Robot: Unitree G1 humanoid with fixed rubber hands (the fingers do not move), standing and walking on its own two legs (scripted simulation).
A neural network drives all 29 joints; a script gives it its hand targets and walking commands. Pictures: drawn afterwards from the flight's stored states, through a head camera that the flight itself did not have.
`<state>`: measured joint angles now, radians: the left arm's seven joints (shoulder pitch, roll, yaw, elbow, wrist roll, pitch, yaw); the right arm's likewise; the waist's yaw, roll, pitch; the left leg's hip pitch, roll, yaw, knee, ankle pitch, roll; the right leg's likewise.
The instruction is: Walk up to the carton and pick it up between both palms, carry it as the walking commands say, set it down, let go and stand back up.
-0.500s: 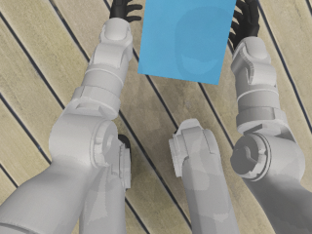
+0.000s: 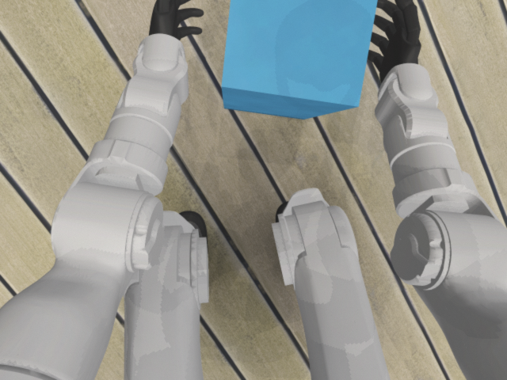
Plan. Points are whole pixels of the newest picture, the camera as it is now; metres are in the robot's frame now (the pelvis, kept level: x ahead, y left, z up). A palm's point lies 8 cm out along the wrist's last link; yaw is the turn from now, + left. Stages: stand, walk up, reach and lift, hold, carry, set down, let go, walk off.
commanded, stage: set down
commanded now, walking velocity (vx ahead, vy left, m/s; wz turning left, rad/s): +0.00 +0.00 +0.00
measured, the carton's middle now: (281, 51) +0.52 -0.09 -0.25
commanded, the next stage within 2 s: let go in 1.44 s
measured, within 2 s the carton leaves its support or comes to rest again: neither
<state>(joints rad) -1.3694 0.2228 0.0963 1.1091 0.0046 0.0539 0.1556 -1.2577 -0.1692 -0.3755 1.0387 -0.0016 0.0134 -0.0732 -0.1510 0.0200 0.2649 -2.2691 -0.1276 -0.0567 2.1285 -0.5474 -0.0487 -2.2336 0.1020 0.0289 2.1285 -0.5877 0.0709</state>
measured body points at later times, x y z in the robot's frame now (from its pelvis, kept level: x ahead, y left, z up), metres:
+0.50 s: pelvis +0.00 -0.01 +0.04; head +0.35 -0.01 +0.33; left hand +0.56 +0.07 -0.11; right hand +0.49 -0.25 -0.10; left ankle +0.11 +0.12 -0.35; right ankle +0.11 -0.13 -0.35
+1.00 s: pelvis +0.02 +0.00 +0.16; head +0.33 +0.01 +0.50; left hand +0.56 +0.09 +0.05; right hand +0.49 -0.26 +0.06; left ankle +0.11 +0.12 -0.35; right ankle +0.11 -0.13 -0.35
